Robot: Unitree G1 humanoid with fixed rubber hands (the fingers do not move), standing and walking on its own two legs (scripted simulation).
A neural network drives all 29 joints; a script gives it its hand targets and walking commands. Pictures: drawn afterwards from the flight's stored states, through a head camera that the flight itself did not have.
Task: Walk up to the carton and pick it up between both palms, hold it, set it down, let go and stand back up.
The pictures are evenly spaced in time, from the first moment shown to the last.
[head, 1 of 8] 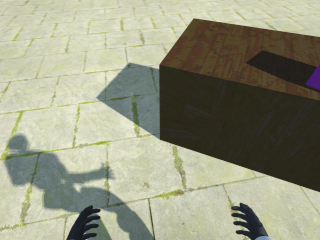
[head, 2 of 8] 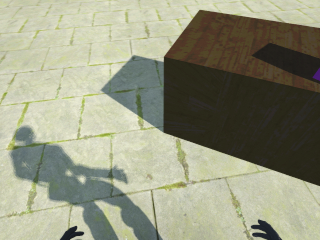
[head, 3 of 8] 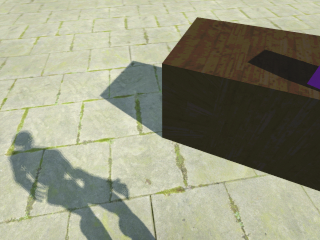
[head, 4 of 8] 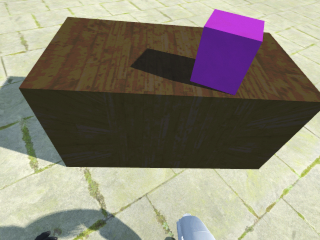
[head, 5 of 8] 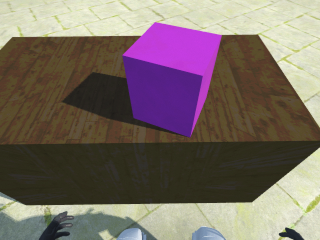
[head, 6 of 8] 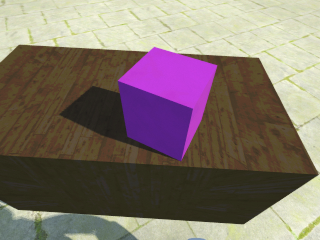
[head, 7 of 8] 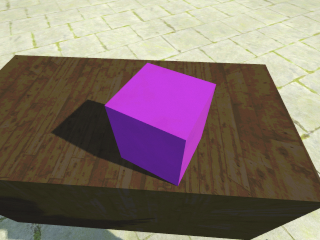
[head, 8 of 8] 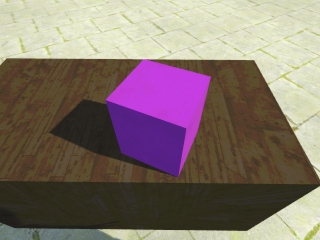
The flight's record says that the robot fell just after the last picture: no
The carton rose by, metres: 0.00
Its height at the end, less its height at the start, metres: +0.00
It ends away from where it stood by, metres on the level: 0.00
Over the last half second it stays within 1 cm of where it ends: yes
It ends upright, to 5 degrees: yes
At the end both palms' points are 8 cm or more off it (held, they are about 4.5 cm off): yes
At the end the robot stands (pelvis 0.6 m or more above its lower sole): yes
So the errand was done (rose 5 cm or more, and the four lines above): no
